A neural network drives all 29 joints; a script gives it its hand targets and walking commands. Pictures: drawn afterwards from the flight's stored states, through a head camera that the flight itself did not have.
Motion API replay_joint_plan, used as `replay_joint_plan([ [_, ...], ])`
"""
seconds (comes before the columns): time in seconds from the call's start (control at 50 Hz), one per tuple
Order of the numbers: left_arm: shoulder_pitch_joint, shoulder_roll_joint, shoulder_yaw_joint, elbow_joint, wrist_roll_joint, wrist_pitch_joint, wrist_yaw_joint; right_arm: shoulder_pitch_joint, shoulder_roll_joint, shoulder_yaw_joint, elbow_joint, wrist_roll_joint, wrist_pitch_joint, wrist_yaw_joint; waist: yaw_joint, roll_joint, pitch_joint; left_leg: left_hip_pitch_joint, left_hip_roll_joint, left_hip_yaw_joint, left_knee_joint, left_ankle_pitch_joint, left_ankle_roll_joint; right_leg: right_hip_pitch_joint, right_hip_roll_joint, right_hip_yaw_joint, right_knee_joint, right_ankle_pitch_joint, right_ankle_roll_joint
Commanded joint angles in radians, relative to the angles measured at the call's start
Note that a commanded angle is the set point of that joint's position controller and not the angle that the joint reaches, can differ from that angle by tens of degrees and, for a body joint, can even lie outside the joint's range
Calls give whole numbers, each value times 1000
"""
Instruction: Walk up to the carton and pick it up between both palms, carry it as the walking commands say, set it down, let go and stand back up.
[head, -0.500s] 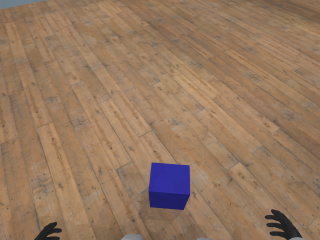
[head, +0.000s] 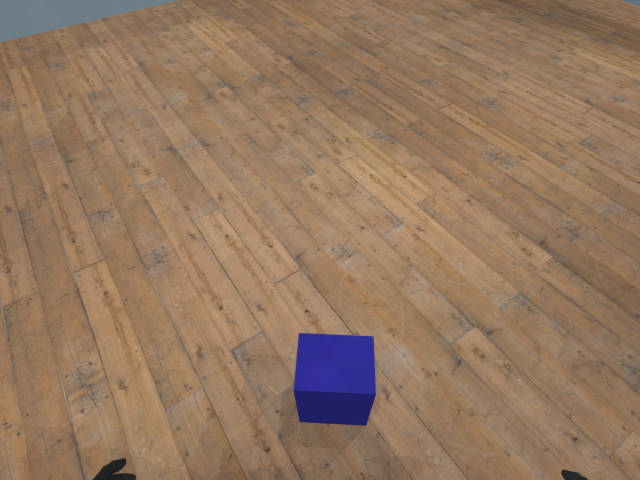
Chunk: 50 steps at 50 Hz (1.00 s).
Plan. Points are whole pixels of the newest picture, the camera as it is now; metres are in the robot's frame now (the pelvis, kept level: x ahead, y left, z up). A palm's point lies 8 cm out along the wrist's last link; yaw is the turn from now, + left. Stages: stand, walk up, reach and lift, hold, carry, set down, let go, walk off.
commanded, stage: walk up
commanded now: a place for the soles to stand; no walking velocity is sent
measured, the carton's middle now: (334, 381) +0.45 +0.00 -0.63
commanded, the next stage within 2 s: reach and lift in 0.96 s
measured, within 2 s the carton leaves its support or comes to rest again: neither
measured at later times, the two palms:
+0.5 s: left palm out of the picture +0.11 +0.33 -0.10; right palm out of the picture +0.12 -0.29 -0.11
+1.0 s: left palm out of the picture +0.12 +0.31 -0.11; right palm out of the picture +0.09 -0.31 -0.11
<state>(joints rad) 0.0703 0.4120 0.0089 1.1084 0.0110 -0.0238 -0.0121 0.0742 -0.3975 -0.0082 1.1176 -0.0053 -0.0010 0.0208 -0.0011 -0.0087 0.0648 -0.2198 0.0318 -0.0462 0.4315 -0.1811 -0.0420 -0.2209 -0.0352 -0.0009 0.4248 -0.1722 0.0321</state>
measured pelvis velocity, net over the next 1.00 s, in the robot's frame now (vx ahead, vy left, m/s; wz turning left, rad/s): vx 0.01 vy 0.01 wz -0.06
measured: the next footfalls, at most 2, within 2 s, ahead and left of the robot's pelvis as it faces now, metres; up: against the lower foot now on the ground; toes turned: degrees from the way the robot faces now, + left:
none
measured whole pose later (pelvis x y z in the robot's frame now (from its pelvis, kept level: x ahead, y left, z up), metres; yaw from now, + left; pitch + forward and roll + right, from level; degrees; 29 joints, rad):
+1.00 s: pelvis +0.01 +0.01 +0.00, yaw -4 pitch -1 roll +0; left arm 0.10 0.40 0.02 1.05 0.01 0.00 -0.02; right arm 0.07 -0.38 -0.04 1.05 -0.01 0.03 0.03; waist 0.00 -0.01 0.06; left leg -0.18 0.04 0.02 0.40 -0.20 -0.03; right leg -0.22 -0.03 0.06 0.41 -0.17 0.04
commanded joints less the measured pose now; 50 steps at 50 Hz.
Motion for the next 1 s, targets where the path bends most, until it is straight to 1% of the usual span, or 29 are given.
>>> replay_joint_plan([
  [0.0,-55,204,47,-44,2,-10,7,-53,-184,-32,-50,-1,-14,-9,8,5,-101,-29,83,-75,-108,-48,68,62,-99,82,-84,-114,-57],
  [0.02,-41,180,45,-38,-7,-5,5,-81,-200,-25,-45,2,-17,-9,31,41,-72,-31,87,-77,-117,-72,66,60,-98,84,-116,-87,-54],
  [0.06,-28,204,37,-34,1,-5,4,-79,-206,-32,-49,-4,-19,-8,24,59,-98,-16,87,-67,-109,-51,63,59,-91,77,-96,-58,-51],
  [0.1,-50,194,46,-32,0,-2,5,-62,-201,-29,-45,0,-19,-13,14,1,-87,-25,89,-67,-101,-5,65,87,-88,56,-94,-14,-54],
  [0.14,-45,189,45,-43,-4,-7,5,-47,-190,-25,-39,0,-17,-15,17,4,-69,6,81,-42,-70,128,63,62,-97,70,-78,113,-52],
  [0.16,-56,191,44,-45,-6,-9,5,-49,-176,-26,-46,-1,-15,-15,1,32,-111,38,86,-51,-94,117,60,78,-99,63,-82,95,-55],
  [0.18,-31,173,33,-40,-11,-8,7,-80,-171,-34,-48,-7,-12,-14,18,75,-83,36,83,-39,-94,59,56,56,-94,65,-98,81,-42],
  [0.26,-69,182,29,-53,-1,-11,7,-80,-167,-38,-65,-11,-4,-9,-3,11,-85,51,84,-48,-113,-13,61,50,-96,75,-89,61,-44],
  [0.28,-71,184,33,-70,-1,-15,9,-55,-163,-39,-71,-19,-10,-10,-7,41,-110,57,92,-48,-111,53,63,60,-93,72,-77,75,-49],
  [0.32,-17,185,30,-55,-3,-10,9,-101,-179,-37,-74,-6,-5,-11,34,-17,-119,58,92,-37,-105,6,72,80,-93,67,-96,126,-45],
  [0.34,-29,193,27,-57,-2,-16,14,-78,-167,-41,-75,-4,-4,-10,-1,12,-113,82,84,-32,-101,13,65,59,-100,84,-88,89,-49],
  [0.36,-36,185,28,-53,-4,-17,14,-78,-177,-46,-62,-5,-6,-12,6,35,-90,95,84,-13,-93,68,61,35,-96,93,-92,138,-55],
  [0.4,-42,179,31,-65,-9,-15,15,-56,-180,-43,-55,-7,-3,-13,0,-11,-114,77,94,-28,-118,40,63,64,-92,72,-91,130,-52],
  [0.44,-12,169,22,-55,-2,-17,13,-82,-183,-43,-66,1,-3,-11,11,21,-118,101,100,-26,-114,121,66,73,-84,71,-88,186,-43],
  [0.48,-16,183,28,-49,0,-15,13,-84,-188,-44,-63,3,0,-12,19,-24,-114,101,94,-24,-115,88,67,76,-84,69,-86,167,-46],
  [0.52,-43,177,29,-49,-8,-13,16,-81,-188,-49,-62,-3,-3,-8,6,41,-82,94,103,-31,-138,85,63,60,-83,66,-69,165,-39],
  [0.56,-26,181,33,-55,-2,-13,14,-92,-189,-52,-74,-8,5,-7,5,-4,-107,111,94,-16,-120,17,63,63,-80,79,-98,131,-41],
  [0.58,-7,165,20,-56,-4,-17,20,-99,-174,-44,-80,-5,2,-5,8,37,-100,116,97,-16,-120,34,67,53,-87,80,-110,136,-45],
  [0.66,-35,175,28,-64,0,-15,18,-73,-194,-49,-70,-9,3,-6,6,6,-93,111,95,-22,-133,16,62,44,-78,84,-108,114,-48],
  [0.68,-30,184,26,-68,1,-12,16,-81,-193,-44,-71,-9,3,-5,14,-38,-100,93,94,-24,-127,4,67,54,-79,86,-92,147,-44],
  [0.7,-38,157,31,-53,-5,-11,15,-74,-176,-43,-62,0,1,-7,9,25,-91,85,96,-18,-153,5,65,61,-80,76,-93,113,-48],
  [0.72,-3,170,26,-55,-6,-11,14,-105,-182,-39,-72,8,6,-5,29,-12,-67,110,98,-14,-141,-43,69,25,-84,105,-111,95,-45],
  [0.74,-22,178,29,-46,4,-14,16,-95,-171,-42,-71,-3,8,-5,10,-12,-82,116,91,-7,-128,-22,67,18,-80,105,-117,85,-43],
  [0.8,-22,187,36,-51,5,-12,13,-74,-180,-43,-61,-10,3,-4,2,56,-78,80,87,4,-138,-67,62,29,-73,108,-112,41,-45],
  [0.86,-16,171,33,-57,4,-12,13,-76,-169,-43,-76,-8,0,-7,12,1,-73,74,100,-26,-156,-76,70,33,-70,99,-96,42,-54],
  [0.9,-3,167,36,-61,0,-10,10,-83,-178,-44,-73,-11,0,-6,10,71,-54,57,94,-7,-165,-79,66,23,-72,90,-93,47,-45],
  [0.94,4,189,42,-62,2,-12,12,-76,-176,-48,-73,1,1,-4,12,30,-58,76,89,-6,-118,-50,64,19,-68,99,-96,64,-50],
  [0.96,-293,-6,30,-413,-16,53,-37,-224,-27,-101,-423,-21,43,22,-13,54,-12,-191,-65,109,-55,-276,18,-60,86,-59,37,-137,-22],
  [0.98,-263,33,78,-562,15,104,-47,-178,-46,-108,-512,-31,97,26,-18,78,19,-247,-60,133,-73,-382,22,2,94,-93,53,-186,-8],
])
